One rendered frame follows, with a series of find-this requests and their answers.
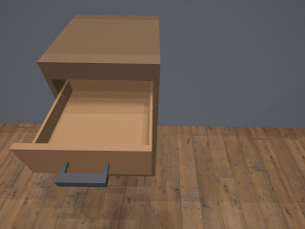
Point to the handle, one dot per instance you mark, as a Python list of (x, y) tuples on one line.
[(65, 179)]

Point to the cabinet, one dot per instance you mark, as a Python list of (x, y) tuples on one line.
[(107, 47)]

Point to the drawer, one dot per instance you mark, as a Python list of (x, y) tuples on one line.
[(91, 123)]

